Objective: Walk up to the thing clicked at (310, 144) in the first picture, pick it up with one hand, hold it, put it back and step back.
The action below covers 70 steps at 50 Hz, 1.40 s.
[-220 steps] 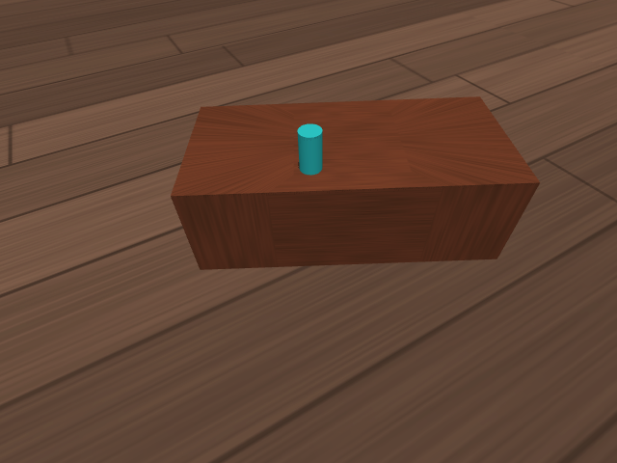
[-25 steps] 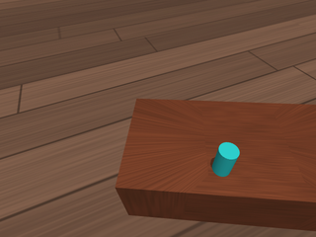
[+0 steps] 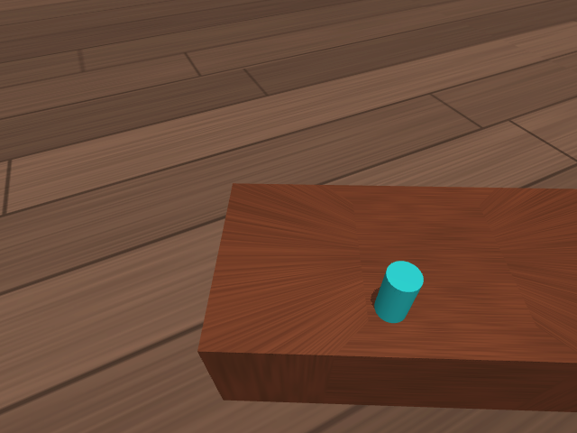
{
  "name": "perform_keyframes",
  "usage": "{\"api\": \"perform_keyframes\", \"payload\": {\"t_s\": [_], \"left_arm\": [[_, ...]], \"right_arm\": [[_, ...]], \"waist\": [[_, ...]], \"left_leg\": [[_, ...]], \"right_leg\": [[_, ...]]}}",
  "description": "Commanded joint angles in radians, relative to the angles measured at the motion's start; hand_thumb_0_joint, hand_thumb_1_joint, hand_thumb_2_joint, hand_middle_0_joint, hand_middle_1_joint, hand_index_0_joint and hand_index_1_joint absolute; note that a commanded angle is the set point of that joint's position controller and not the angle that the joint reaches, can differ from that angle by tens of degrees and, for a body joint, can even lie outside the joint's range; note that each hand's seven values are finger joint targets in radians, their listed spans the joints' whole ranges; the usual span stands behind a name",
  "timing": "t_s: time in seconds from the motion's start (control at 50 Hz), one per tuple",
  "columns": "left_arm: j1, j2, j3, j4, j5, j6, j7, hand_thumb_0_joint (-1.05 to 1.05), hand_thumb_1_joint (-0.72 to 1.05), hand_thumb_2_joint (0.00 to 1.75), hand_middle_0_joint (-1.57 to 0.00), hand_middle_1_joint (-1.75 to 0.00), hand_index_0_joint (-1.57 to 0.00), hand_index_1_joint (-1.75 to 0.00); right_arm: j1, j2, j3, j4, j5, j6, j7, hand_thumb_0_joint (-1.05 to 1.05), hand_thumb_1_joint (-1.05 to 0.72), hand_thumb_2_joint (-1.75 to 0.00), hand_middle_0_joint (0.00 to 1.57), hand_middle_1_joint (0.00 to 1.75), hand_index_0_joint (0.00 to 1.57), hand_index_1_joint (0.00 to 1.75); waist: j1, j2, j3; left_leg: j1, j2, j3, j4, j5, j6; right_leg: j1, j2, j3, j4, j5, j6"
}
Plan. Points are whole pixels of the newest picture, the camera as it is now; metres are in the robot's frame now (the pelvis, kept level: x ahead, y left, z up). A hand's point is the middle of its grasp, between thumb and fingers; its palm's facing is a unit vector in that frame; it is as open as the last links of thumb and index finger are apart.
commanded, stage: walk up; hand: right
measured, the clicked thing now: (397, 293) +0.50 -0.23 -0.29
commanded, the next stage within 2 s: stand in 0.42 s
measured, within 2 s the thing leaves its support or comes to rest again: neither
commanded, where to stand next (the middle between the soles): +0.06 -0.02 m, yaw +0 degrees
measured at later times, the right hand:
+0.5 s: hand out of the picture +0.09 -0.25 -0.16, palm faces -0.02 +0.94 -0.34, open 7.4 cm
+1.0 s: hand out of the picture +0.08 -0.25 -0.16, palm faces -0.03 +0.94 -0.34, open 7.4 cm
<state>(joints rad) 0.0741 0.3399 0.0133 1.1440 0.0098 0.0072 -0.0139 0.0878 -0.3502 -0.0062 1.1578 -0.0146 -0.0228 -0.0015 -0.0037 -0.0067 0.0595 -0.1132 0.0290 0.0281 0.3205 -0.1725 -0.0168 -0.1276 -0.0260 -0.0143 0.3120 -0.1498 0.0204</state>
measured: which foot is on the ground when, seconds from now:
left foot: down 0.00-1.00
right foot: down 0.00-1.00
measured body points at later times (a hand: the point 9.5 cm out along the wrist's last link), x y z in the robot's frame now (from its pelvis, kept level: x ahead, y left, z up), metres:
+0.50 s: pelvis +0.00 +0.00 +0.00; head +0.01 +0.00 +0.45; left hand +0.08 +0.30 -0.13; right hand +0.09 -0.30 -0.13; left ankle +0.00 +0.13 -0.75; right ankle +0.01 -0.13 -0.75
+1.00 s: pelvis +0.01 +0.00 +0.00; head +0.02 +0.00 +0.45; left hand +0.08 +0.30 -0.13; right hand +0.09 -0.30 -0.13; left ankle +0.00 +0.13 -0.75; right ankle +0.01 -0.13 -0.75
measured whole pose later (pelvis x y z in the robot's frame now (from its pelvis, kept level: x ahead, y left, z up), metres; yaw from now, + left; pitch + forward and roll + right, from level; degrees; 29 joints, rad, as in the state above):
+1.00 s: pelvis +0.01 +0.00 +0.00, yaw +0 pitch -2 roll +0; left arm 0.11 0.35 0.00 1.14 0.01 -0.01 0.00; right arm 0.10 -0.35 0.00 1.15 -0.02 -0.01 0.00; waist 0.00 0.01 0.05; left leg -0.09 0.02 0.02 0.31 -0.18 -0.02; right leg -0.11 -0.03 -0.02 0.31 -0.17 0.02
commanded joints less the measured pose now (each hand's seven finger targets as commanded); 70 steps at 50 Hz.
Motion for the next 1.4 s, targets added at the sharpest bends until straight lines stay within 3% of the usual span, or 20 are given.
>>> {"api": "perform_keyframes", "payload": {"t_s": [0.0, 0.34, 0.46, 0.56, 0.68, 0.82, 0.94, 1.38], "left_arm": [[-0.049, 0.209, 0.039, -0.057, -0.004, -0.02, 0.009, 0.0, 0.9, 0.9, -0.2, -0.3, -0.2, -0.3], [-0.029, 0.204, 0.038, -0.059, -0.001, -0.022, 0.009, 0.0, 0.9, 0.9, -0.2, -0.3, -0.2, -0.3], [-0.022, 0.22, 0.033, -0.059, -0.002, -0.038, 0.018, 0.0, 0.9, 0.9, -0.2, -0.3, -0.2, -0.3], [-0.016, 0.225, 0.031, -0.058, -0.001, -0.036, 0.019, 0.0, 0.9, 0.9, -0.2, -0.3, -0.2, -0.3], [-0.007, 0.224, 0.027, -0.059, -0.002, -0.04, 0.02, 0.0, 0.9, 0.9, -0.2, -0.3, -0.2, -0.3], [-0.012, 0.228, 0.027, -0.065, -0.002, -0.04, 0.022, 0.0, 0.9, 0.9, -0.2, -0.3, -0.2, -0.3], [-0.001, 0.227, 0.024, -0.064, -0.002, -0.037, 0.022, 0.0, 0.9, 0.9, -0.2, -0.3, -0.2, -0.3], [-0.005, 0.227, 0.025, -0.067, -0.001, -0.038, 0.022, 0.0, 0.9, 0.9, -0.2, -0.3, -0.2, -0.3]], "right_arm": [[-0.052, -0.219, -0.038, -0.068, 0.006, -0.021, -0.01, 0.0, -0.9, -0.9, 0.2, 0.3, 0.2, 0.3], [-0.051, -0.211, -0.038, -0.077, 0.005, -0.02, -0.007, 0.0, -0.9, -0.9, 0.2, 0.3, 0.2, 0.3], [-0.046, -0.209, -0.035, -0.074, 0.006, -0.013, -0.005, 0.0, -0.9, -0.9, 0.2, 0.3, 0.2, 0.3], [-0.038, -0.209, -0.032, -0.074, 0.004, -0.009, -0.004, 0.0, -0.9, -0.9, 0.2, 0.3, 0.2, 0.3], [-0.042, -0.214, -0.032, -0.076, 0.006, -0.008, -0.001, 0.0, -0.9, -0.9, 0.2, 0.3, 0.2, 0.3], [-0.038, -0.221, -0.032, -0.079, 0.005, -0.008, -0.002, 0.0, -0.9, -0.9, 0.2, 0.3, 0.2, 0.3], [-0.036, -0.219, -0.028, -0.075, 0.006, -0.006, -0.003, 0.0, -0.9, -0.9, 0.2, 0.3, 0.2, 0.3], [-0.02, -0.215, -0.027, -0.079, 0.005, -0.008, -0.006, 0.0, -0.9, -0.9, 0.2, 0.3, 0.2, 0.3]], "waist": [[0.002, 0.008, -0.1], [0.007, 0.006, -0.087], [0.003, 0.012, -0.112], [0.001, 0.016, -0.078], [0.005, -0.004, -0.074], [0.004, 0.006, -0.103], [0.005, 0.015, -0.078], [0.003, 0.015, -0.095]], "left_leg": [[-0.002, 0.106, -0.09, -0.057, 0.103, 0.029], [0.004, 0.102, -0.087, -0.066, 0.082, 0.032], [0.031, 0.112, -0.09, -0.055, 0.126, 0.032], [0.004, 0.107, -0.09, -0.067, 0.069, 0.031], [0.009, 0.109, -0.096, -0.064, 0.082, 0.033], [0.027, 0.114, -0.095, -0.05, 0.149, 0.033], [0.012, 0.109, -0.092, -0.06, 0.087, 0.03], [0.026, 0.112, -0.088, -0.054, 0.161, 0.031]], "right_leg": [[0.027, -0.098, 0.088, -0.039, 0.1, -0.035], [0.016, -0.098, 0.092, -0.042, 0.092, -0.029], [0.027, -0.114, 0.094, -0.042, 0.108, -0.036], [0.008, -0.112, 0.092, -0.048, 0.061, -0.036], [0.009, -0.109, 0.086, -0.05, 0.049, -0.034], [0.036, -0.116, 0.085, -0.037, 0.131, -0.037], [0.017, -0.111, 0.085, -0.054, 0.075, -0.033], [0.049, -0.12, 0.085, -0.041, 0.157, -0.037]]}}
